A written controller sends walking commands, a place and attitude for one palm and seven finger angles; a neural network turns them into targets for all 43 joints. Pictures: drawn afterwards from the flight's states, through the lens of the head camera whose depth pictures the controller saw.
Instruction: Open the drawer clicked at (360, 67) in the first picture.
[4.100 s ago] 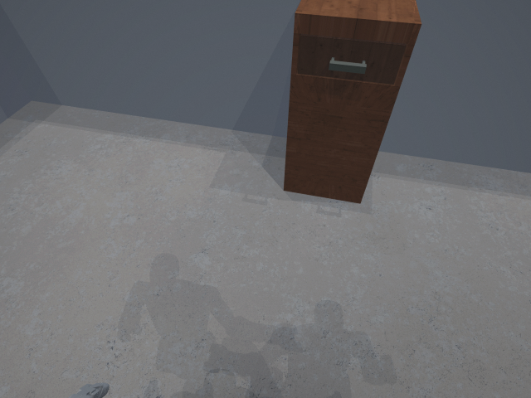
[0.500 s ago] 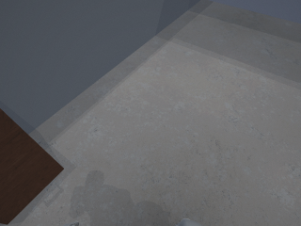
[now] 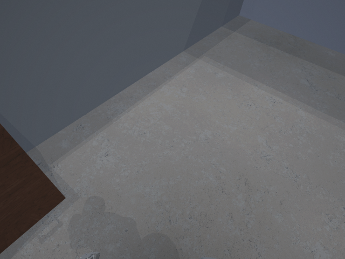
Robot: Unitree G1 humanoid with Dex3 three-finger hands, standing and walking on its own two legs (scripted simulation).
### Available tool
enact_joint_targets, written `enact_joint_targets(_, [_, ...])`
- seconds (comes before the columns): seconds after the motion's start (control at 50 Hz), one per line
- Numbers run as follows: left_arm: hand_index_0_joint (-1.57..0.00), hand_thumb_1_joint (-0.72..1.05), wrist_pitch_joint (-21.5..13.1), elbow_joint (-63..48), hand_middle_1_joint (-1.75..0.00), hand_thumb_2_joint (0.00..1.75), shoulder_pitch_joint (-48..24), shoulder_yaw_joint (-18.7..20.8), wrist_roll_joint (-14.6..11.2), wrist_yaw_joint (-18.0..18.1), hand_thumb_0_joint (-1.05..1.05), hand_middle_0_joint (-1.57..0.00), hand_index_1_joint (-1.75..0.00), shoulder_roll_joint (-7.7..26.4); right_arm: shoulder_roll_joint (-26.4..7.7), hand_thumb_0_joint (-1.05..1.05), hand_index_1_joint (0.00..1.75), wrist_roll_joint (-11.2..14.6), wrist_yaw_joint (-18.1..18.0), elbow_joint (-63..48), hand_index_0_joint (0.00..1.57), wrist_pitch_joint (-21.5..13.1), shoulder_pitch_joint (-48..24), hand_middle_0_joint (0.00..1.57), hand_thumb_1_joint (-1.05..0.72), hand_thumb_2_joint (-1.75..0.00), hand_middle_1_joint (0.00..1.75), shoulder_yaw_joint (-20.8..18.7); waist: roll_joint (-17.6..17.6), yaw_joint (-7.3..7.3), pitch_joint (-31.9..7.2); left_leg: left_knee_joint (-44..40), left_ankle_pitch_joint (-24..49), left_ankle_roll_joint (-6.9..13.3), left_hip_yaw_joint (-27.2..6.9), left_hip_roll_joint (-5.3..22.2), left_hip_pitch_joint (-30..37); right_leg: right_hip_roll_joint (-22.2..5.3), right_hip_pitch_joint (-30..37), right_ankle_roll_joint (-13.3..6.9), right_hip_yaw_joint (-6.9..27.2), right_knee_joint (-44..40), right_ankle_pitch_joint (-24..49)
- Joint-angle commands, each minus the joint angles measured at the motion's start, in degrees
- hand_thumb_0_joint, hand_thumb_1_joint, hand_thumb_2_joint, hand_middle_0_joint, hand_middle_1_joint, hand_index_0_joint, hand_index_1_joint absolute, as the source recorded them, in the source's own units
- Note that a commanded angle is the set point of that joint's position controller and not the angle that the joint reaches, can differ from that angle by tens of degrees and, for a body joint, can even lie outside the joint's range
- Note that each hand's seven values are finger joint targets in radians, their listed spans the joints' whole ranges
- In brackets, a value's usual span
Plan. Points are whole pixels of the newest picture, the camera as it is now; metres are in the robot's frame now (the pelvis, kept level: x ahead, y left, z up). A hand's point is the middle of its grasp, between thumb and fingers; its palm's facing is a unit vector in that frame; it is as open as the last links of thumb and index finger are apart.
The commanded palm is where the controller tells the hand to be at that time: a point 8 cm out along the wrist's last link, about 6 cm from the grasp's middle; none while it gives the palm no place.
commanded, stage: turn to face it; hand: left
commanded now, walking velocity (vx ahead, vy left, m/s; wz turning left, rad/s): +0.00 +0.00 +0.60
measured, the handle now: out of the picture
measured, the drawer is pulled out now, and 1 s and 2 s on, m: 0.00 0.00 0.00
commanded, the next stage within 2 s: take the last steps up to it in 1.32 s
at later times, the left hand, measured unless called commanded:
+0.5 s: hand out of the picture -0.02 +0.16 -0.15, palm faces +0.33 -0.90 -0.28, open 7.4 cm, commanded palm none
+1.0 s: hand out of the picture -0.11 +0.20 -0.16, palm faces +0.60 -0.75 -0.26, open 7.4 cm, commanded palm none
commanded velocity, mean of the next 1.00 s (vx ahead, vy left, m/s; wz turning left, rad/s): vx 0.00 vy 0.00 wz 0.58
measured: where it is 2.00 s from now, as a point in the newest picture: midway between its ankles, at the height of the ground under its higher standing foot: outside the picture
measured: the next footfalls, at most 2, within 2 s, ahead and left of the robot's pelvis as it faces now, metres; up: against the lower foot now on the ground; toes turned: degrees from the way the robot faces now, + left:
right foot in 0.28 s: +0.04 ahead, -0.16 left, +0.00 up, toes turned +8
left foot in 0.68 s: -0.07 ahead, +0.08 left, +0.00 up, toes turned +33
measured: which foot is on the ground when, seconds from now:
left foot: down 0.00-0.28, up 0.30-0.66, down 0.68-1.00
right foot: up 0.00-0.26, down 0.28-0.68, up 0.70-1.00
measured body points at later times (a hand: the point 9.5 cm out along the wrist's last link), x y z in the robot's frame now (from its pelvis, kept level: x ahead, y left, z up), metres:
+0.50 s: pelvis -0.03 -0.06 +0.00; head +0.00 -0.07 +0.45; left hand -0.04 +0.20 -0.13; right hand +0.14 -0.30 -0.14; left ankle -0.07 +0.08 -0.66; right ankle +0.00 -0.17 -0.74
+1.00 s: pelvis -0.05 -0.03 +0.00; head -0.03 +0.00 +0.45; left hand -0.14 +0.24 -0.14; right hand +0.16 -0.18 -0.13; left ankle -0.10 +0.06 -0.74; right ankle +0.04 -0.16 -0.68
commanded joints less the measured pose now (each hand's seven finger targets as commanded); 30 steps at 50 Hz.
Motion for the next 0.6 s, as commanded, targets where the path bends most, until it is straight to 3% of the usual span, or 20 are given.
enact_joint_targets(0.0, [-0.20,0.90,-2.0,-5.2,-0.30,0.90,-2.9,1.8,-0.1,0.4,0.00,-0.20,-0.30,3.9,-13.6,0.00,0.30,0.2,-1.0,-3.4,0.20,-1.2,3.2,0.20,-0.90,-0.90,0.30,-4.2,8.1,0.10,-6.6,-10.7,34.4,7.7,-16.5,13.6,14.0,-1.2,-6.3,1.5,2.9,-0.2,-0.3])
enact_joint_targets(0.06, [-0.20,0.90,-1.8,-5.8,-0.30,0.90,-3.4,1.9,-0.3,0.5,0.00,-0.20,-0.30,3.9,-14.7,0.00,0.30,0.2,-0.7,-3.7,0.20,-0.7,3.2,0.20,-0.90,-0.90,0.30,-5.0,9.3,-0.73,-7.5,-10.2,32.0,8.0,-18.6,13.0,14.3,-0.3,-4.5,1.7,3.1,-4.9,-0.9])
enact_joint_targets(0.12, [-0.20,0.90,-1.8,-5.8,-0.30,0.90,-1.8,1.9,-0.5,0.6,0.00,-0.20,-0.30,4.3,-15.8,0.00,0.30,0.1,-0.4,-5.1,0.20,-0.1,0.6,0.20,-0.90,-0.90,0.30,-5.6,11.3,-0.16,-7.8,-10.0,28.3,7.4,-20.4,11.9,11.0,0.7,0.0,1.3,2.8,-11.1,-0.1])
enact_joint_targets(0.16, [-0.20,0.90,-1.7,-5.4,-0.30,0.90,0.9,2.1,-0.7,0.7,0.00,-0.20,-0.30,5.0,-16.8,0.00,0.30,0.0,-0.1,-6.2,0.20,0.3,-1.9,0.20,-0.90,-0.90,0.30,-6.0,12.1,1.12,-7.4,-9.9,24.7,6.6,-21.9,10.6,7.0,1.7,4.9,0.9,2.2,-17.0,2.3])
enact_joint_targets(0.2, [-0.20,0.90,-2.0,-4.6,-0.30,0.90,5.4,2.4,-0.6,0.8,0.00,-0.20,-0.30,6.2,-16.9,0.00,0.30,0.3,0.3,-7.6,0.20,0.7,-4.5,0.20,-0.90,-0.90,0.30,-6.4,10.9,3.05,-8.1,-7.9,18.5,4.3,-21.5,8.1,2.2,1.9,12.8,0.6,1.3,-27.6,9.5])
enact_joint_targets(0.22, [-0.20,0.90,-2.3,-4.3,-0.30,0.90,8.0,2.8,-0.4,1.1,0.00,-0.20,-0.30,8.2,-15.8,0.00,0.30,0.7,0.6,-8.3,0.20,0.8,-5.4,0.20,-0.90,-0.90,0.30,-6.3,7.8,4.37,-8.4,-4.9,11.8,1.7,-20.0,5.7,-3.3,-0.6,19.9,-0.2,2.9,-35.7,13.3])
enact_joint_targets(0.24, [-0.20,0.90,-2.9,-4.5,-0.30,0.90,9.3,3.7,0.7,1.5,0.00,-0.20,-0.30,13.3,-12.1,0.00,0.30,1.2,1.0,-9.5,0.20,1.0,-5.2,0.20,-0.90,-0.90,0.30,-5.8,-6.6,5.09,-7.3,6.4,-2.9,-2.8,-12.3,-1.0,-15.5,-14.0,26.6,-4.4,15.9,-43.1,7.8])
enact_joint_targets(0.26, [-0.20,0.90,-2.5,-6.0,-0.30,0.90,6.9,3.8,0.9,1.5,0.00,-0.20,-0.30,16.9,-11.0,0.00,0.30,0.5,1.1,-11.3,0.20,1.1,-6.4,0.20,-0.90,-0.90,0.30,-5.6,-16.3,5.01,-3.8,20.1,-16.9,-5.1,-5.2,-5.0,-20.0,-25.8,19.4,-10.1,24.7,-45.2,8.1])
enact_joint_targets(0.28, [-0.20,0.90,-2.6,-6.7,-0.30,0.90,5.2,3.9,0.6,1.8,0.00,-0.20,-0.30,14.9,-13.8,0.00,0.30,0.0,1.1,-11.1,0.20,1.9,-7.5,0.20,-0.90,-0.90,0.30,-6.1,-14.2,4.75,-3.4,28.6,-16.5,-4.3,-7.7,-2.0,-17.2,-25.6,12.7,-11.3,23.6,-45.3,6.8])
enact_joint_targets(0.3, [-0.20,0.90,-2.6,-7.2,-0.30,0.90,2.0,3.4,0.7,1.6,0.00,-0.20,-0.30,14.0,-13.1,0.00,0.30,0.0,1.5,-10.2,0.20,2.5,-8.2,0.20,-0.90,-0.90,0.30,-6.1,-11.4,2.99,0.7,34.3,-13.5,-4.4,-7.3,-0.7,-17.1,-22.2,8.0,-10.5,19.9,-44.8,6.4])
enact_joint_targets(0.32, [-0.20,0.90,-2.7,-7.7,-0.30,0.90,-0.5,2.7,0.8,1.4,0.00,-0.20,-0.30,12.3,-13.0,0.00,0.30,-0.1,1.9,-9.1,0.20,2.8,-7.4,0.20,-0.90,-0.90,0.30,-6.0,-8.6,1.38,3.0,37.9,-9.4,-4.8,-6.2,0.2,-16.9,-18.8,6.4,-9.2,13.5,-43.1,9.5])
enact_joint_targets(0.34, [-0.20,0.90,-2.9,-8.1,-0.30,0.90,-1.4,2.1,0.8,1.2,0.00,-0.20,-0.30,11.3,-12.7,0.00,0.30,0.0,2.2,-8.4,0.20,2.8,-6.1,0.20,-0.90,-0.90,0.30,-5.8,-8.0,0.53,3.2,39.2,-6.6,-5.5,-4.8,0.5,-16.4,-16.5,6.8,-8.3,8.5,-41.2,13.9])
enact_joint_targets(0.36, [-0.20,0.90,-3.1,-8.2,-0.30,0.90,-0.9,1.9,0.9,1.2,0.00,-0.20,-0.30,11.1,-12.5,0.00,0.30,0.1,2.3,-8.2,0.20,2.8,-5.6,0.20,-0.90,-0.90,0.30,-5.5,-8.7,0.58,2.2,38.9,-5.6,-6.1,-3.7,0.6,-16.5,-15.6,8.8,-8.1,5.7,-40.1,17.7])
enact_joint_targets(0.4, [-0.20,0.90,-3.2,-7.7,-0.30,0.90,1.5,2.0,1.1,1.4,0.00,-0.20,-0.30,11.9,-12.3,0.00,0.30,0.4,2.5,-9.0,0.20,2.7,-7.7,0.20,-0.90,-0.90,0.30,-5.1,-8.2,1.83,0.9,33.8,-6.7,-6.8,-1.9,1.0,-15.2,-16.2,12.3,-8.6,3.4,-38.6,23.2])
enact_joint_targets(0.48, [-0.20,0.90,-3.0,-6.0,-0.30,0.90,6.9,2.4,1.3,1.1,0.00,-0.20,-0.30,14.4,-12.1,0.00,0.30,0.6,2.7,-11.1,0.20,2.5,-14.1,0.20,-0.90,-0.90,0.30,-4.4,-9.1,5.08,0.0,22.9,-9.9,-7.0,0.7,1.0,-12.3,-18.8,16.3,-9.8,2.4,-36.8,29.7])
enact_joint_targets(0.54, [-0.20,0.90,-2.7,-5.8,-0.30,0.90,8.3,2.9,1.4,0.9,0.00,-0.20,-0.30,16.2,-11.9,0.00,0.30,0.9,2.7,-11.8,0.20,2.0,-15.0,0.20,-0.90,-0.90,0.30,-3.7,-11.1,5.90,-2.6,14.9,-10.9,-6.2,2.9,0.1,-8.3,-19.4,19.0,-9.8,0.7,-33.8,36.4])
enact_joint_targets(0.58, [-0.20,0.90,-2.5,-5.5,-0.30,0.90,8.1,3.2,1.3,0.8,0.00,-0.20,-0.30,16.4,-12.2,0.00,0.30,1.1,2.5,-11.7,0.20,1.4,-13.3,0.20,-0.90,-0.90,0.30,-3.5,-11.3,5.24,-5.3,7.1,-9.2,-5.6,3.9,-0.1,-4.3,-19.6,21.0,-8.6,-0.9,-29.9,39.9])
